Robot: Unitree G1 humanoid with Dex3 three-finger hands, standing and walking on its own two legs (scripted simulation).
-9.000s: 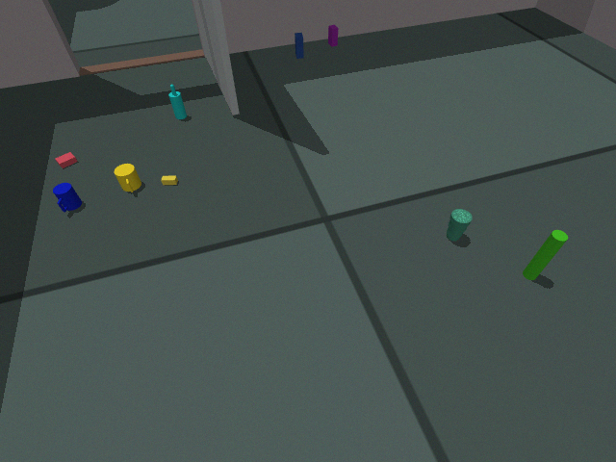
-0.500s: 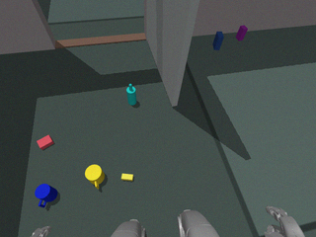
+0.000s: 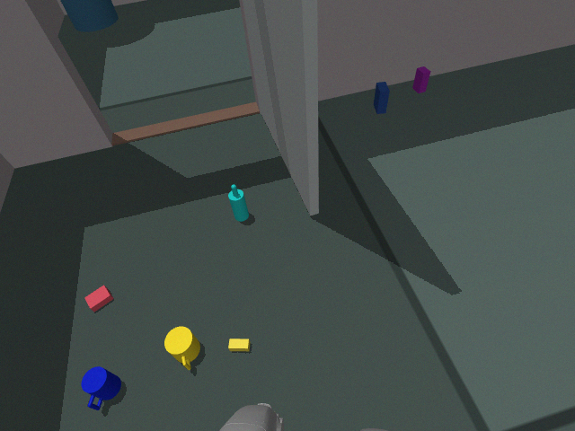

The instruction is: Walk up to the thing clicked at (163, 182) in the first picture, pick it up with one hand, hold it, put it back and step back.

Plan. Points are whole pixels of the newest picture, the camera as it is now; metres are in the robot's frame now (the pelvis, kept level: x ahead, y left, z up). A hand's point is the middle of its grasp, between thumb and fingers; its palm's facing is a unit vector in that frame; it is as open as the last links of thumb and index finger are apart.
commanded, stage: walk up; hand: left
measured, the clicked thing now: (239, 345) +0.47 +0.26 -0.74
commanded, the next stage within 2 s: none
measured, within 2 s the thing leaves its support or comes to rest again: neither
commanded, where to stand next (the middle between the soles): +0.09 -0.01 m, yaw +3 degrees
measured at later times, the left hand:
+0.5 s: hand out of the picture +0.10 +0.28 -0.17, palm faces +0.03 -0.95 -0.32, open 7.4 cm
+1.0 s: hand out of the picture +0.02 +0.34 -0.11, palm faces +0.08 -0.81 -0.58, open 7.4 cm
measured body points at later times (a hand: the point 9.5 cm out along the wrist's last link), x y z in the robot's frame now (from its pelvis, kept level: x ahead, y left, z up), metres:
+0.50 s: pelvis +0.05 +0.00 +0.00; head +0.09 +0.05 +0.44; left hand +0.10 +0.33 -0.15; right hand +0.15 -0.32 -0.08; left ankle +0.09 +0.14 -0.72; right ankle +0.04 -0.14 -0.65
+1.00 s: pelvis +0.00 +0.02 -0.01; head +0.01 -0.02 +0.43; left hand +0.02 +0.38 -0.07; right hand +0.09 -0.30 -0.16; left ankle -0.02 +0.16 -0.71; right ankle +0.06 -0.16 -0.72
